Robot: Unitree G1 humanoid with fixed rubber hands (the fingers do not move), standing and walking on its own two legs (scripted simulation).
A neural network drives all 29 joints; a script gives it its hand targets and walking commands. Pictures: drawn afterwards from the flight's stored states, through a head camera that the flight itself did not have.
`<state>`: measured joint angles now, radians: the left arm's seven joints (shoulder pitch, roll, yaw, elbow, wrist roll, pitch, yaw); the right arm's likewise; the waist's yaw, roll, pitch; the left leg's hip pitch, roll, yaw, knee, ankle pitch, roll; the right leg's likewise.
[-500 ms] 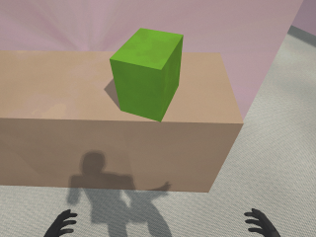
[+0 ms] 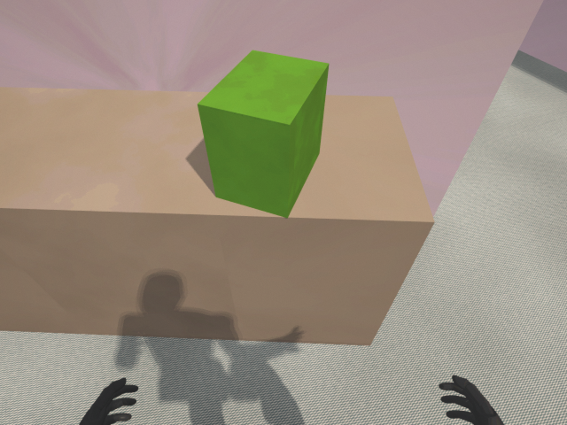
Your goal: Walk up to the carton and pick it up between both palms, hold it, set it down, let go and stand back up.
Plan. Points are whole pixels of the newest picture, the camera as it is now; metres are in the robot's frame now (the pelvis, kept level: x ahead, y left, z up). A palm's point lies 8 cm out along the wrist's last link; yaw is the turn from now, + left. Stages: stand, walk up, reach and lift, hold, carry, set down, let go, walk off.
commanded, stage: stand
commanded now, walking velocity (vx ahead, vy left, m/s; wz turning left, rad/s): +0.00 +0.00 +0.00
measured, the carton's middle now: (269, 133) +0.66 +0.03 +0.04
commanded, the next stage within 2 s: walk up in 0.18 s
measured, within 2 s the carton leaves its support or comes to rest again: neither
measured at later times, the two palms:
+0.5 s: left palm out of the picture +0.12 +0.30 -0.08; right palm out of the picture +0.14 -0.27 -0.07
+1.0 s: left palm (34, 394) +0.19 +0.37 -0.08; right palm (460, 393) +0.18 -0.24 -0.06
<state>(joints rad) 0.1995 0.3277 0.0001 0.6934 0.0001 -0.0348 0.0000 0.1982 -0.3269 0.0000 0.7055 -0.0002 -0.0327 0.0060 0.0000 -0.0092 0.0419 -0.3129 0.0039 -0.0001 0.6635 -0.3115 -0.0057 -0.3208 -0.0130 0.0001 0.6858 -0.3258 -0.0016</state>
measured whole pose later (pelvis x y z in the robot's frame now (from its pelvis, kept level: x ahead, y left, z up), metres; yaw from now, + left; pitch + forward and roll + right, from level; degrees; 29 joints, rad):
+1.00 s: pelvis +0.12 +0.08 +0.02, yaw +2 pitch +0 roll -2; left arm 0.33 0.40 0.00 0.70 0.00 -0.05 -0.04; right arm 0.41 -0.43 -0.01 0.72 0.00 -0.07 0.02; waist 0.00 -0.01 0.02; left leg -0.23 0.01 0.00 0.54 -0.31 0.04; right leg -0.55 -0.03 0.02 0.85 -0.27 -0.03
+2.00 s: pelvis +0.24 +0.06 +0.00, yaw +2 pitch -3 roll +0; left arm 0.34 0.41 0.00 0.70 0.00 -0.04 -0.02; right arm 0.33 -0.43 -0.01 0.72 0.00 -0.04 0.01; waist 0.00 0.03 0.04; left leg -0.36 0.02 0.01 0.85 -0.44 0.02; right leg -0.30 0.01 0.04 0.66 -0.31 -0.04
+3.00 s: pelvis +0.27 +0.06 +0.00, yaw +0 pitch -1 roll -1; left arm 0.34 0.41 0.00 0.70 0.00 -0.04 -0.02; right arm 0.27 -0.43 -0.01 0.72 0.00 -0.05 0.00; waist 0.00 0.00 0.02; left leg -0.35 0.06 0.01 0.75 -0.43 0.01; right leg -0.31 0.03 0.05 0.69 -0.36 -0.01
